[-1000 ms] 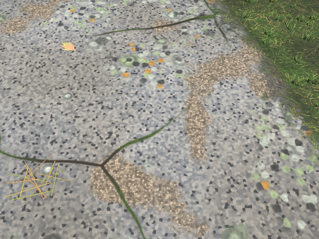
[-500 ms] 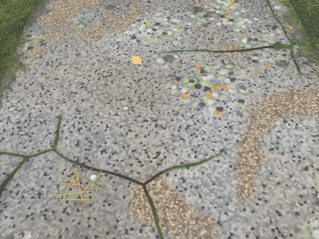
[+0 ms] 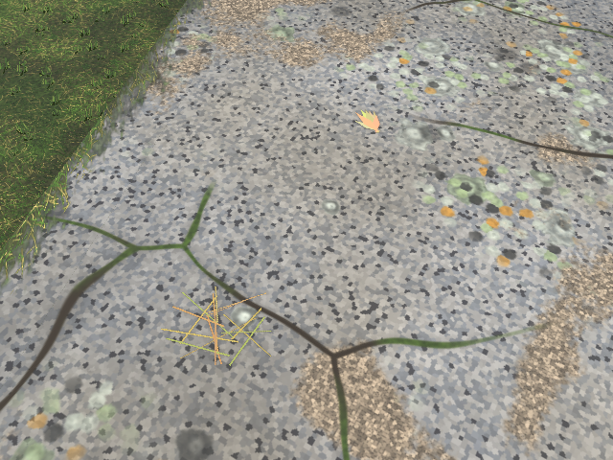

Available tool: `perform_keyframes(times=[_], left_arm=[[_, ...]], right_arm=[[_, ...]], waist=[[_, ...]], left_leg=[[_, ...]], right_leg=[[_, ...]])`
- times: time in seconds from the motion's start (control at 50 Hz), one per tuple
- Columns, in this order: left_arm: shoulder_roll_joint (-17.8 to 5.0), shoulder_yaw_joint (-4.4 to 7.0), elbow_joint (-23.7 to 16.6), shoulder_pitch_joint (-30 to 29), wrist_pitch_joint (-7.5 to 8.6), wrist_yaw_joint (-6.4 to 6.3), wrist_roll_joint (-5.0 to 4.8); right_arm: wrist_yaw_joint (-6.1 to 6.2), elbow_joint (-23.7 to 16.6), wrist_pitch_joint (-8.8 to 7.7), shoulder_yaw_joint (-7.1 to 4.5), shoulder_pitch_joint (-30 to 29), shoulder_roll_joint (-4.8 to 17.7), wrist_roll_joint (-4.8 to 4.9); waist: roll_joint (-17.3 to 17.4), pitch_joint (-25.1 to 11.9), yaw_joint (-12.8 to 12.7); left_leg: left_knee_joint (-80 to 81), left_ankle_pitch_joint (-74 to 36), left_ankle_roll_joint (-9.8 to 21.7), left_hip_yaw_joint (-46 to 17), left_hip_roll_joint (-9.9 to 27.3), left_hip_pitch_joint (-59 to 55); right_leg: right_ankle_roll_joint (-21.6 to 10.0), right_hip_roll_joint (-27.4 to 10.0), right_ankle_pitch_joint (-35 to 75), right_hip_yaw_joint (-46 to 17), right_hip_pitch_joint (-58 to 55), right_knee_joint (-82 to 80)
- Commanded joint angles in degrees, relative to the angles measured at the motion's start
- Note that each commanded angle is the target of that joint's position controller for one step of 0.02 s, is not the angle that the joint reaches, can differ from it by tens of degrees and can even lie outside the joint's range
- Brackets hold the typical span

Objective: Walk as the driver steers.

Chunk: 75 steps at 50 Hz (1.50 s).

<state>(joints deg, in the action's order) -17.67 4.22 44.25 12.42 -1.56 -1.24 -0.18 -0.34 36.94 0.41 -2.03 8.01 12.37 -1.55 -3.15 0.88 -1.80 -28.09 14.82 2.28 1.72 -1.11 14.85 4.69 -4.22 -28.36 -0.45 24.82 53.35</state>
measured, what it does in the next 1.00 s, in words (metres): walks ahead: right foot, then left foot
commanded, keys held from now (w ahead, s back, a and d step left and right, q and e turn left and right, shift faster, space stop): e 0.36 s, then w+e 0.20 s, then w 0.08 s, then w+q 0.36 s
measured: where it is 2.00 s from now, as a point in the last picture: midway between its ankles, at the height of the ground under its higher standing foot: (356, 363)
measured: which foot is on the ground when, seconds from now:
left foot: down 0.00-0.34, up 0.36-0.90, down 0.92-1.00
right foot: up 0.00-0.32, down 0.34-0.94, up 0.96-1.00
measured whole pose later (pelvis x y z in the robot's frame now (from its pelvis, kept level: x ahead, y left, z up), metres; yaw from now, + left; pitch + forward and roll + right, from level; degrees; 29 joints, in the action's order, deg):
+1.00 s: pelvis +0.20 -0.05 -0.01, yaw -15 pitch +3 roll +1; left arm -17.7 3.0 43.3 21.3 3.3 -0.8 -0.5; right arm -2.9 41.9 -5.4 -3.4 6.9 17.4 1.5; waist -1.3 1.1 -2.1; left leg -32.4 10.6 4.2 1.8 -3.7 24.5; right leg -0.7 1.0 -27.1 -3.6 10.7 55.9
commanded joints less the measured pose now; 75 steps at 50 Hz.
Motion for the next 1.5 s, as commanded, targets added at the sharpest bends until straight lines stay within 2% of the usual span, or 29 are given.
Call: perform_keyframes(times=[0.02,0.22,0.32,0.34,0.36,0.38,0.4,0.42,0.46,0.52,0.66,0.82,0.88,0.92,0.94,0.96,0.98,1.0,1.04,1.12,1.24,1.32,1.38,1.4,1.42,1.44,1.46,1.48,1.5], left_arm=[[-5.40,1.50,-2.39,1.23,-0.04,-0.40,-0.64],[-3.58,0.80,-6.30,-1.40,-0.89,0.25,-0.74],[-3.54,1.24,-6.21,3.07,-0.91,1.84,-0.80],[-5.56,1.96,-6.07,4.23,-0.80,1.52,-0.29],[-12.72,3.80,-6.97,5.73,-0.54,0.49,-0.08],[-14.85,3.99,-7.98,7.35,0.43,0.81,0.95],[-12.83,3.50,-7.98,8.44,1.86,1.36,1.10],[-10.87,2.96,-7.57,6.96,2.86,1.41,0.21],[-7.96,1.82,-8.02,3.54,3.27,0.76,-1.12],[-7.70,1.42,-8.55,5.28,3.96,-0.06,-0.12],[-8.41,1.59,-7.02,8.07,4.99,-0.07,-0.33],[-9.26,1.81,-3.82,11.95,4.83,0.67,-0.50],[-10.51,2.19,-3.80,9.91,4.42,0.38,-0.60],[-9.27,1.67,-4.28,8.85,4.09,-0.21,-0.33],[-7.36,0.58,-5.93,8.53,4.33,-0.64,1.12],[-1.70,-0.96,-8.18,12.92,5.82,-0.13,1.34],[-6.36,-0.45,-7.92,8.97,7.48,0.51,-0.48],[-8.09,-0.01,-9.27,3.97,8.65,1.24,-2.00],[-7.45,-0.05,-9.72,0.63,9.65,1.25,0.20],[-5.43,-0.14,-9.99,2.37,7.98,1.26,1.34],[-1.68,-1.59,-13.37,-11.45,8.44,1.58,0.86],[-3.84,-0.69,-14.37,-15.26,9.06,2.42,-0.15],[-5.96,0.49,-12.65,-9.04,9.56,2.48,0.01],[-7.53,1.40,-11.32,-2.88,9.76,2.17,0.42],[-10.21,2.06,-10.61,6.21,9.66,1.71,1.35],[-13.93,3.21,-7.57,11.63,8.98,2.17,1.56],[-8.80,2.20,-7.47,12.17,8.77,2.56,-0.03],[-5.78,1.32,-7.84,8.59,8.51,2.30,-0.28],[-5.18,0.91,-8.08,5.50,8.14,2.26,0.31]], right_arm=[[0.93,-2.21,-1.49,-2.31,-3.05,8.24,-0.16],[2.31,0.16,0.70,-4.26,-2.56,11.39,0.93],[2.52,1.22,1.34,-4.86,-4.40,12.56,2.77],[2.39,2.55,1.32,-4.67,-1.57,11.14,2.88],[2.02,1.38,0.99,-3.83,-1.37,7.89,0.62],[2.16,-1.89,0.52,-3.48,-7.55,7.78,0.07],[1.78,-2.04,-0.01,-4.17,-8.81,9.87,1.09],[1.21,-1.66,-0.48,-4.61,-8.42,10.80,2.27],[1.06,0.11,-1.22,-5.34,-7.36,12.41,1.97],[0.53,1.19,-3.16,-5.24,-6.52,11.27,1.77],[-0.44,2.18,-5.25,-3.88,-8.59,8.86,2.05],[-2.81,-0.41,-6.54,-2.10,-13.51,8.95,3.17],[-3.37,0.08,-6.60,-2.38,-8.84,10.19,3.28],[-2.71,3.94,-6.20,-4.34,4.49,13.44,2.95],[-2.09,5.20,-5.85,-5.33,14.37,17.09,2.92],[-2.41,5.62,-5.98,-5.89,16.71,21.37,2.85],[-2.37,5.46,-6.03,-4.60,16.04,16.00,3.65],[-1.89,4.67,-5.74,-4.10,12.95,14.33,3.09],[-1.52,2.91,-5.21,-3.48,8.28,12.77,2.21],[-0.51,1.95,-5.11,-3.05,6.16,12.15,2.36],[1.05,4.43,-4.22,-3.66,11.90,13.95,3.23],[1.60,5.61,-3.26,-3.66,15.08,13.61,3.70],[1.71,5.71,-2.73,-3.78,14.09,13.28,2.96],[1.38,5.32,-2.69,-3.28,13.50,12.03,2.57],[1.14,3.78,-2.78,-2.19,13.13,9.64,1.47],[0.93,3.96,-3.49,-0.75,22.95,4.90,2.86],[0.87,5.04,-3.88,-1.15,22.81,9.33,3.61],[0.76,4.03,-3.94,-2.11,15.50,12.76,3.96],[0.84,2.56,-4.07,-1.98,10.41,12.57,3.35]], waist=[[11.72,-4.28,0.27],[10.01,-3.53,2.82],[10.43,-5.55,-0.58],[6.53,-5.25,-0.47],[-9.34,-5.75,1.03],[-14.13,-6.31,-2.06],[-6.37,-7.61,-3.41],[-3.86,-5.09,-1.70],[-3.10,-0.22,-0.16],[-3.24,-0.05,0.28],[-5.54,0.97,-1.74],[-3.75,5.11,-4.70],[-4.12,2.08,-1.19],[-1.12,-7.30,5.56],[5.32,-14.23,9.41],[21.09,-18.11,5.03],[14.69,-15.96,7.84],[11.76,-8.50,7.77],[3.70,-3.01,4.94],[6.60,-1.08,1.07],[7.03,0.74,5.71],[8.08,0.32,6.11],[10.28,-2.06,2.65],[9.56,-6.67,-0.64],[5.43,-15.77,-4.50],[-13.27,-23.57,-1.20],[-11.48,-20.99,-2.16],[-4.59,-11.68,-3.43],[0.74,-6.65,-2.60]], left_leg=[[9.04,-26.77,9.53,-6.91,14.12,-3.99],[8.75,-24.32,12.83,-7.17,20.05,-9.30],[1.59,-22.30,7.36,-1.61,18.59,-7.46],[-4.06,-13.95,2.97,1.85,15.63,-3.25],[-20.57,3.79,-3.36,8.37,8.62,10.90],[-33.16,24.84,-5.78,2.60,0.16,23.32],[-39.03,23.51,-4.93,-4.02,1.57,26.68],[-38.47,16.98,-3.39,-5.68,3.39,29.30],[-33.46,6.55,-2.80,-5.99,4.95,31.19],[-28.01,-3.37,-3.63,-5.39,3.68,28.75],[-9.63,-12.83,-6.43,-4.21,3.02,22.34],[-3.58,-8.85,-1.22,-1.47,3.99,24.56],[-2.38,-6.44,2.19,0.85,1.47,16.02],[-0.48,-9.95,5.25,2.36,-2.09,-4.86],[-0.45,-6.88,9.14,-11.82,7.38,-21.05],[7.54,5.86,18.47,-43.17,20.08,-35.61],[12.28,13.39,17.61,-46.96,20.24,-35.91],[12.82,9.73,15.85,-39.01,18.72,-30.02],[13.88,-2.25,14.12,-29.51,14.35,-17.54],[17.13,-15.32,14.61,-21.86,10.42,-6.53],[15.32,-18.18,9.86,-15.93,5.11,-0.23],[10.51,-14.85,8.49,-22.27,7.89,-7.10],[3.63,-26.39,6.89,-23.08,9.53,-12.23],[-4.25,-31.69,5.41,-20.86,6.73,-11.09],[-19.05,-23.34,3.72,-18.00,3.49,-3.47],[-39.19,9.42,-0.50,-12.02,-5.37,17.73],[-46.47,17.52,-0.83,-13.90,-2.79,25.07],[-48.53,12.94,-0.99,-13.40,-0.51,27.65],[-46.93,8.94,-1.03,-11.05,1.64,26.75]], right_leg=[[0.79,0.12,4.34,-2.79,-0.05,2.90],[-0.62,-0.05,1.15,1.72,1.18,-4.74],[-5.29,2.96,13.32,5.78,-9.59,-22.64],[-7.50,3.03,22.20,2.58,-14.78,-28.97],[-12.78,-9.54,43.41,-15.46,-24.19,-31.58],[-24.80,-18.87,43.68,-30.06,-24.95,-34.07],[-26.12,-17.67,26.69,-30.61,-25.51,-37.09],[-22.63,-14.46,9.87,-27.91,-25.21,-38.66],[-18.44,-10.97,-4.09,-25.58,-23.02,-42.26],[-17.26,-8.14,2.07,-22.46,-23.43,-44.53],[-16.12,-6.01,12.18,-15.93,-21.49,-44.48],[-16.68,-10.53,20.92,-12.82,-27.33,-42.75],[-14.83,-10.54,39.53,-9.11,-27.91,-37.86],[-11.64,-5.82,58.54,-2.25,-23.18,-20.78],[-8.83,-3.22,45.17,0.43,-10.88,-3.31],[-4.39,8.46,0.84,-0.51,11.65,15.92],[-4.86,6.06,-1.82,-7.45,19.13,21.66],[-5.64,3.41,3.12,-6.75,22.67,21.59],[-5.60,-0.19,10.06,-5.43,18.90,14.41],[-2.64,-1.15,13.39,-3.55,13.16,5.90],[-0.64,3.75,33.58,-1.13,5.82,-18.39],[-2.12,5.00,32.75,-3.86,3.62,-25.51],[-5.66,4.91,27.35,-2.45,-3.03,-27.55],[-8.00,3.88,28.69,-1.94,-12.91,-28.64],[-12.25,-4.63,28.08,-10.49,-29.06,-25.43],[-22.41,-17.20,17.37,-36.83,-48.91,-28.88],[-22.31,-18.81,6.66,-45.72,-47.28,-33.94],[-19.92,-16.34,6.42,-36.98,-39.58,-35.12],[-18.43,-13.85,12.17,-29.92,-31.85,-36.10]])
